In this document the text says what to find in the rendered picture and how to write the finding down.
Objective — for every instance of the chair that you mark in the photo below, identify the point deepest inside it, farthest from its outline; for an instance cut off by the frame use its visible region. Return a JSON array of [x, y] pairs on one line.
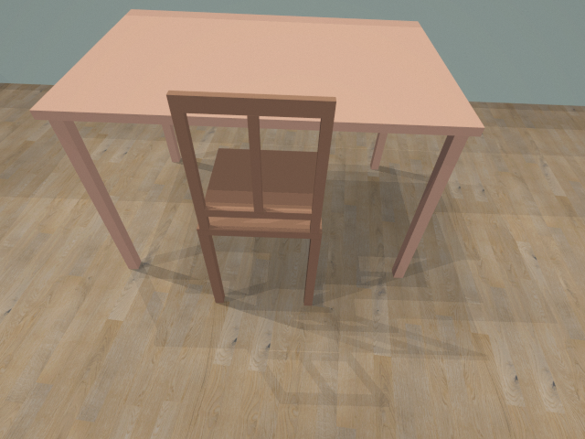
[[254, 192]]

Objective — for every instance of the table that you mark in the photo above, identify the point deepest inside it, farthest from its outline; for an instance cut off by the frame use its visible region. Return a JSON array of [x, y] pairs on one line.
[[386, 75]]

